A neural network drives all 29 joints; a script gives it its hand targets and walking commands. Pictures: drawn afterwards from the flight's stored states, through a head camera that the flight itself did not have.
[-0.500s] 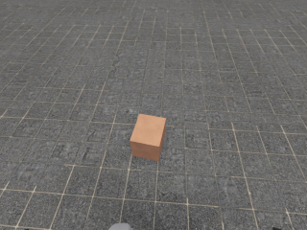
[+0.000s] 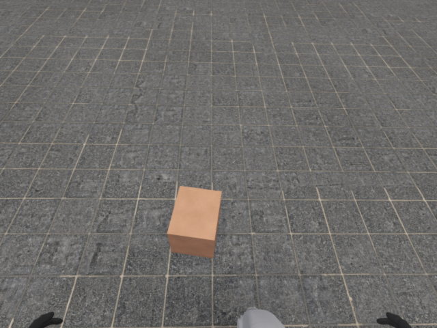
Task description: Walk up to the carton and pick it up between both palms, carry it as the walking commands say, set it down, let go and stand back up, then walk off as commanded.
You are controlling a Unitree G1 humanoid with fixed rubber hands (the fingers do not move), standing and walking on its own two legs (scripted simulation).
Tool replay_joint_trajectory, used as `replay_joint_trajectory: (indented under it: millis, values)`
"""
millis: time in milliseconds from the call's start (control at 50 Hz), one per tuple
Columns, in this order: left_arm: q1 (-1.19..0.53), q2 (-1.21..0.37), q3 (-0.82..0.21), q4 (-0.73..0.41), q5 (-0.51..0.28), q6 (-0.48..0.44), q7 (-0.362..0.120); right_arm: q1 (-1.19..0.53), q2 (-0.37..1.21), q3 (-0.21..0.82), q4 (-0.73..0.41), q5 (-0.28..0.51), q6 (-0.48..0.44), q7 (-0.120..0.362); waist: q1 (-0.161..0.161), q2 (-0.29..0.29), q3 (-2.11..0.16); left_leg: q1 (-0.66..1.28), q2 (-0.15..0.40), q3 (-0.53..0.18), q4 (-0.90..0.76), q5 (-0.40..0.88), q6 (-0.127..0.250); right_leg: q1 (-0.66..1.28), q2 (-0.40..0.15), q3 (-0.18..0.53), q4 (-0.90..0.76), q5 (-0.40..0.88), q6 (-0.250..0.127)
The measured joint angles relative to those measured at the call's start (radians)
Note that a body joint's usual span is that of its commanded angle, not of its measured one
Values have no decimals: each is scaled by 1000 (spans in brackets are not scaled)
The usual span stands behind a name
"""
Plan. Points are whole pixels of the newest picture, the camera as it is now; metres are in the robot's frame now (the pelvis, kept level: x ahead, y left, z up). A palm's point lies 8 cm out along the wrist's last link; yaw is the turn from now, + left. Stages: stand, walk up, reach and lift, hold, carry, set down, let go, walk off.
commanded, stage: walk up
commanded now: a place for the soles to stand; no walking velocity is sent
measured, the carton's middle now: (196, 222) +0.64 +0.05 -0.66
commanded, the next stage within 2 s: none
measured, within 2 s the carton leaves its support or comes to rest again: neither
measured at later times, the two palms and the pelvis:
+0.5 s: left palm (41, 306) +0.19 +0.33 -0.10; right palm (359, 278) +0.21 -0.31 -0.09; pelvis +0.09 +0.01 -0.01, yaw +0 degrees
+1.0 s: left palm out of the picture +0.13 +0.42 -0.05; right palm (356, 268) +0.23 -0.30 -0.08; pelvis +0.09 +0.04 +0.00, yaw -2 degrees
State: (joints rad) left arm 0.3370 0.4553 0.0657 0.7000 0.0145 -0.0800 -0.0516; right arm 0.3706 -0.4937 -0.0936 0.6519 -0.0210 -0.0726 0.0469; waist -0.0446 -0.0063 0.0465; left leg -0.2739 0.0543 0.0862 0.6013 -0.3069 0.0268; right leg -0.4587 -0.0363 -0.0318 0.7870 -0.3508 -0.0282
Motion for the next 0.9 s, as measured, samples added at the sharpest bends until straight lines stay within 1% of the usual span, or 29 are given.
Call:
replay_joint_trajectory:
  millis: [40,60,80,120,160,200,240,300,320,360,440,520,620,800,820,840,860,880,900]
  values:
    - [-6,6,6,-3,6,-8,8,20,-7,2,0,2,10,-3,-7,15,3,-2,11,-5,54,-47,-13,33,14,-9,-103,65,-8]
    - [-7,16,9,-8,11,-13,14,32,-6,6,-1,4,14,-7,-5,15,1,-12,13,-8,100,-80,-16,51,20,-2,-147,100,-14]
    - [-13,18,13,-7,15,-18,23,33,-1,10,6,6,21,-11,4,21,3,-33,12,-23,165,-119,-13,40,26,-1,-123,128,-11]
    - [-23,17,13,-7,12,-17,35,19,16,25,26,12,42,-22,14,34,7,-86,-16,-80,307,-214,-4,29,29,-1,-71,95,-7]
    - [-29,11,9,-11,5,-11,44,3,30,40,43,12,48,-32,26,46,11,-130,-29,-100,385,-226,-2,44,27,-1,-74,68,-5]
    - [-36,8,1,-13,2,-4,50,-11,42,49,60,10,43,-36,41,51,13,-148,-21,-90,359,-203,-7,62,23,2,-95,67,1]
    - [-43,10,-8,-13,2,1,51,-24,51,55,73,8,39,-37,56,46,18,-140,-13,-71,275,-171,-7,71,15,9,-101,63,8]
    - [-49,16,-21,-4,-7,15,51,-43,49,57,85,6,31,-42,63,31,19,-86,-19,-56,94,-27,-1,61,-1,20,-55,28,26]
    - [-56,15,-24,5,-12,22,51,-53,48,57,92,3,28,-44,64,22,20,-86,-25,-53,98,-8,-16,56,-8,24,-33,11,32]
    - [-71,3,-30,29,-20,36,55,-79,44,64,112,6,25,-43,65,17,19,-87,-23,-53,131,-37,-34,66,-7,25,-23,-8,27]
    - [-99,-18,-47,79,-17,36,56,-149,49,77,146,19,28,-44,59,11,9,-75,-11,-63,145,-73,-45,97,4,15,-48,-7,41]
    - [-136,-25,-59,122,-17,35,57,-216,54,82,168,23,30,-44,58,-2,6,-56,-13,-59,126,-69,-41,113,2,18,-64,-5,42]
    - [-180,-28,-64,173,-17,38,58,-274,58,87,210,23,35,-44,60,-2,2,-27,-9,-56,84,-54,-41,143,7,19,-110,13,44]
    - [-228,-26,-66,269,-13,41,53,-313,65,90,301,22,46,-38,56,9,2,40,-12,-50,-42,10,-45,204,8,20,-225,72,42]
    - [-221,-26,-62,271,-12,34,59,-309,61,85,294,7,56,-27,53,15,-3,32,-10,-49,-32,-7,-33,202,9,20,-232,77,40]
    - [-203,-24,-52,267,-9,22,68,-304,52,76,276,-10,71,-12,49,20,-10,7,-15,-54,20,-66,-18,192,8,22,-226,75,37]
    - [-177,-18,-37,260,-5,12,78,-300,42,65,253,-25,87,2,45,26,-16,-34,-26,-69,109,-127,-8,181,5,25,-217,70,35]
    - [-146,-10,-23,251,-2,3,88,-297,31,53,229,-34,101,13,42,33,-18,-78,-34,-86,203,-152,-2,174,3,30,-214,67,32]
    - [-114,0,-10,244,-1,-3,97,-294,19,40,208,-38,110,21,41,43,-16,-120,-33,-99,282,-147,-3,172,1,33,-217,68,31]
